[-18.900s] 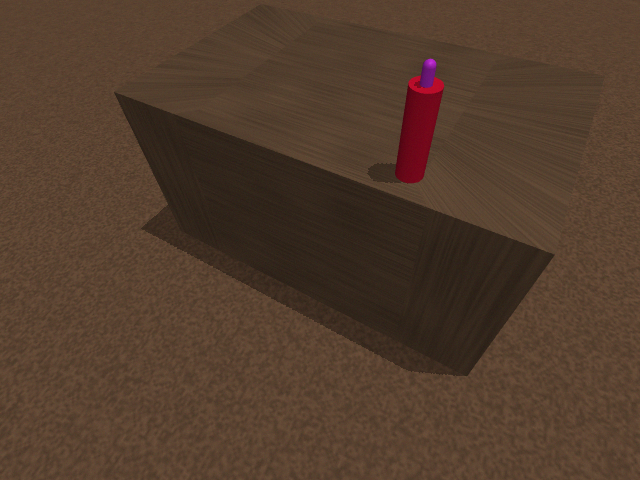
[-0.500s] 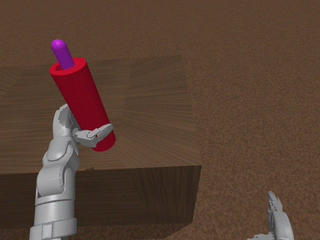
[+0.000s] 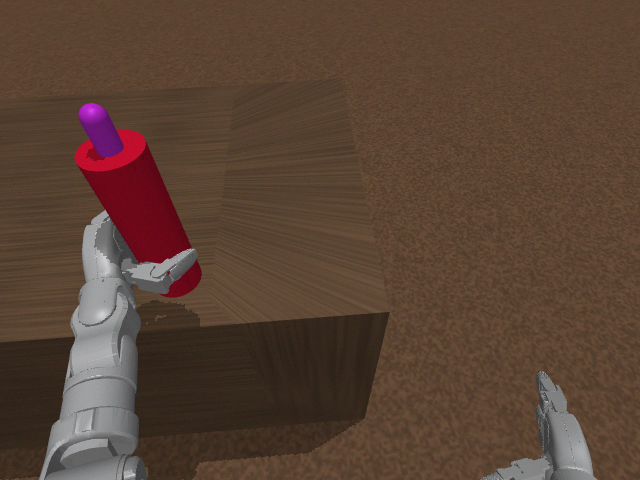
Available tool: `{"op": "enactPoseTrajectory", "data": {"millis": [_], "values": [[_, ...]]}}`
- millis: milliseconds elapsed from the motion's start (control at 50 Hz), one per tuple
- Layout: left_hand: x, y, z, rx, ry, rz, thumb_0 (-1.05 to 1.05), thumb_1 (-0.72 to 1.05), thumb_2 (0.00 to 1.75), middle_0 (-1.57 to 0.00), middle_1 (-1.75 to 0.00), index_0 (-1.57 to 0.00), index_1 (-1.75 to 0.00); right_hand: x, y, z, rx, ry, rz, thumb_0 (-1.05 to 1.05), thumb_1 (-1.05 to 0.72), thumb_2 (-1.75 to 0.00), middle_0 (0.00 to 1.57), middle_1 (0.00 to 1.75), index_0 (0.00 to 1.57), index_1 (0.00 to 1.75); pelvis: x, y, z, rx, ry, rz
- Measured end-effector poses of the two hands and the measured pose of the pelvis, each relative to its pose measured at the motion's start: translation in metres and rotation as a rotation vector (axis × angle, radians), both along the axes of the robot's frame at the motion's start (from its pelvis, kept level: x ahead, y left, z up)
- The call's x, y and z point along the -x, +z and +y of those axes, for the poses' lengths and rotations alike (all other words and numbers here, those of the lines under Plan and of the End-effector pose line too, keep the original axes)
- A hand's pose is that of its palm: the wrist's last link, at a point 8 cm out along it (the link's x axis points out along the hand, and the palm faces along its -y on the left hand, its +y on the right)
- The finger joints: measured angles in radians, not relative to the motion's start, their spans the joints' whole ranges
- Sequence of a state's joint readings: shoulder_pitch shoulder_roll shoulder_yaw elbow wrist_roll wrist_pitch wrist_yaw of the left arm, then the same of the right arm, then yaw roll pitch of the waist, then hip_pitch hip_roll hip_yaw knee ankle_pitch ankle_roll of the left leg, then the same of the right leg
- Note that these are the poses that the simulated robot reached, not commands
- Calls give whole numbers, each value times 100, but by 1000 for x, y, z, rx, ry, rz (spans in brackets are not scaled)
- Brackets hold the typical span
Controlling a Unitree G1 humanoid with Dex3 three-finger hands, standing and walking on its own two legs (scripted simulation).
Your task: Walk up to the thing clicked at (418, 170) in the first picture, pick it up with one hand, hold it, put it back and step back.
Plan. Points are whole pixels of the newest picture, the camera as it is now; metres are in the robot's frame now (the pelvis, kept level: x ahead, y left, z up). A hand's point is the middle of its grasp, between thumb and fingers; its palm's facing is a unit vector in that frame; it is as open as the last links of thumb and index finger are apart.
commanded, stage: crouch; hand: left
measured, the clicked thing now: (143, 211) +0.38 +0.22 +0.15
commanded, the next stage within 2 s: lower in 0.26 s
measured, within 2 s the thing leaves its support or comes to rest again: rests again in 1.14 s
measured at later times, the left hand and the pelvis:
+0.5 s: hand (166, 250) +0.40 +0.23 +0.05, palm faces +0.24 -0.97 -0.01, open 9.8 cm; pelvis -0.01 +0.00 -0.02, yaw +0 degrees
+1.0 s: hand (178, 271) +0.41 +0.24 -0.01, palm faces +0.22 -0.97 +0.00, open 9.7 cm; pelvis +0.00 +0.00 -0.04, yaw +0 degrees
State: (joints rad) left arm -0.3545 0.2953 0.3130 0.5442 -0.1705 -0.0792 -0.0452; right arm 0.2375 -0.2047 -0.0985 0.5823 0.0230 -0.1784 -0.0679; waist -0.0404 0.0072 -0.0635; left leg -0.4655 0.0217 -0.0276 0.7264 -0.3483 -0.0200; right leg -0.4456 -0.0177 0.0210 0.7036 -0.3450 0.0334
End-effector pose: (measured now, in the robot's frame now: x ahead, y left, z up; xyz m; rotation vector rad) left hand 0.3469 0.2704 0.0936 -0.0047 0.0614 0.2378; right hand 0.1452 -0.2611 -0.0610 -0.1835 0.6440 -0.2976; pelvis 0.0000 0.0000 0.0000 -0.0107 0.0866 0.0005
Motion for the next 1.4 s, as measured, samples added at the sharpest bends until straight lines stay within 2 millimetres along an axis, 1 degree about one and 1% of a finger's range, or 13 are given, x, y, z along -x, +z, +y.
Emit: {"op": "enactPoseTrajectory", "data": {"millis": [220, 460, 580, 700, 860, 1080, 1280, 1400], "values": [[-10, -21, 5, -4, 4, 3, -3, -50, 115, -78, -113, -81, -114, 11, -4, -4, 21, -7, 45, -1, 52, -6, 5, 5, 5, 5, 5, -8, 0, 1, -4, 39], [-19, -35, 8, -3, 0, -3, -3, -50, 115, -78, -113, -81, -114, 10, -4, -3, 32, 10, 47, -1, 52, -6, 5, 5, 5, 5, 6, -14, 0, 6, -3, 70], [-20, -54, 10, -4, -3, 24, -3, -49, 114, -78, -114, -81, -115, 11, -10, 2, 23, 28, 67, -1, 51, -6, 5, 5, 5, 5, 8, -20, 0, 10, -3, 100], [-20, -73, 10, -1, -14, 30, -3, -48, 113, -78, -113, -81, -114, 10, -9, 6, 34, 47, 63, -1, 51, -6, 5, 5, 5, 5, 7, -26, 1, 14, -3, 124], [-25, -88, 11, 5, -10, 10, -3, -47, 112, -78, -112, -81, -113, 6, -2, 6, 65, 69, 37, -1, 50, -6, 5, 5, 5, 5, 6, -33, 2, 21, 0, 149], [-26, -108, 13, 0, -16, 17, -3, -46, 111, -78, -111, -81, -112, 7, -2, 11, 78, 85, 45, -1, 51, -6, 5, 5, 5, 5, 5, -42, 6, 28, -3, 180], [-25, -120, 13, -6, -15, 8, -3, -45, 110, -78, -111, -81, -112, 5, 0, 14, 89, 104, 43, -1, 51, -6, 5, 5, 5, 5, 5, -49, 7, 30, -1, 200], [-24, -121, 14, -3, -8, -16, -3, -45, 110, -78, -111, -81, -112, 5, 0, 15, 91, 116, 42, -1, 51, -6, 5, 5, 5, 5, 5, -52, 6, 30, 2, 208]]}}
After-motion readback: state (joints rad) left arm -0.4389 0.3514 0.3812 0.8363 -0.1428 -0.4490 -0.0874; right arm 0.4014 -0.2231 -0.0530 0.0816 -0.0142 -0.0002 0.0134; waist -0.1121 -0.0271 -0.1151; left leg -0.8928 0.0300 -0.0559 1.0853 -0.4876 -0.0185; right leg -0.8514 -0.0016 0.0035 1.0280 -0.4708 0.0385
